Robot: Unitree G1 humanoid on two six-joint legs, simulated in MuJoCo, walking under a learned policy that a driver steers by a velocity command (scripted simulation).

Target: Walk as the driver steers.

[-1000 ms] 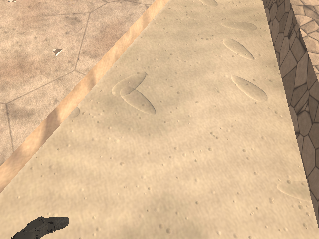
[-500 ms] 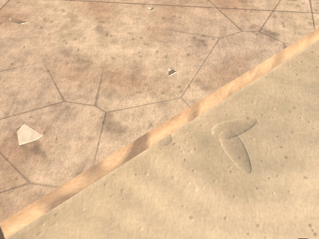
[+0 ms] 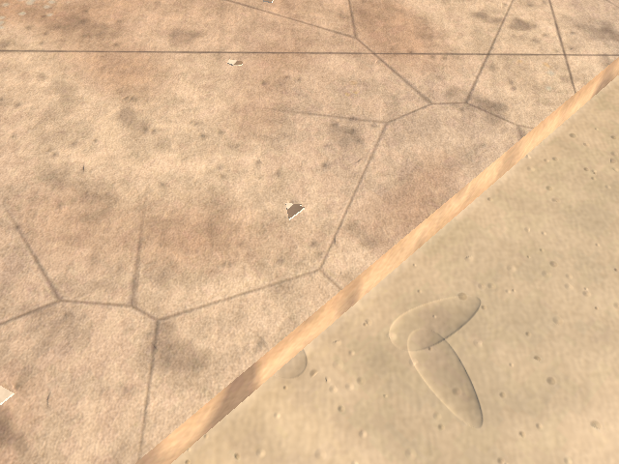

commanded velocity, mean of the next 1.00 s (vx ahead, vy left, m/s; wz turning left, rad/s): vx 0.05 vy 0.00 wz -0.54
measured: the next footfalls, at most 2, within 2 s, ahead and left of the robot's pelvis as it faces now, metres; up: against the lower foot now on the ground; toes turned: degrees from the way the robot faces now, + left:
right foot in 0.10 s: +0.18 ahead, -0.10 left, +0.00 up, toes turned -7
left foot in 0.62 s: +0.23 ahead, +0.12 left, +0.00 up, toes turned -27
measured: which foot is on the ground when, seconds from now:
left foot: down 0.00-0.10, up 0.12-0.60, down 0.62-1.00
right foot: up 0.00-0.08, down 0.10-0.62, up 0.64-1.00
